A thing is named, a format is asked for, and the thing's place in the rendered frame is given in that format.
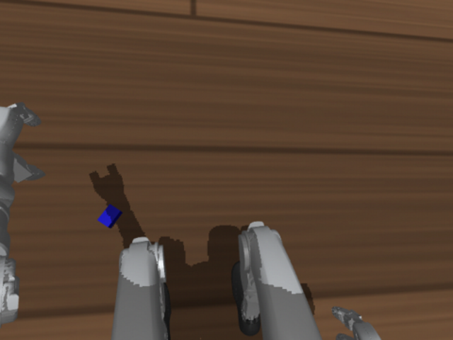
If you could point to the left robot arm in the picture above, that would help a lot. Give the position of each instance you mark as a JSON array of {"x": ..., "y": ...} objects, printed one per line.
[{"x": 9, "y": 282}]

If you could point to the right robot foot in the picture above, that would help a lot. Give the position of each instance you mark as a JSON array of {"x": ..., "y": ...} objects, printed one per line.
[{"x": 248, "y": 327}]

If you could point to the small box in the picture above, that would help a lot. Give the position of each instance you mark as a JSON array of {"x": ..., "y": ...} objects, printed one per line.
[{"x": 109, "y": 216}]

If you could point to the right robot hand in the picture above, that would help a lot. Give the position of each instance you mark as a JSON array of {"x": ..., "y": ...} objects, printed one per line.
[{"x": 353, "y": 321}]

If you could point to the left robot hand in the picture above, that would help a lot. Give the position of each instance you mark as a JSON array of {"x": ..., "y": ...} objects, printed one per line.
[{"x": 12, "y": 119}]

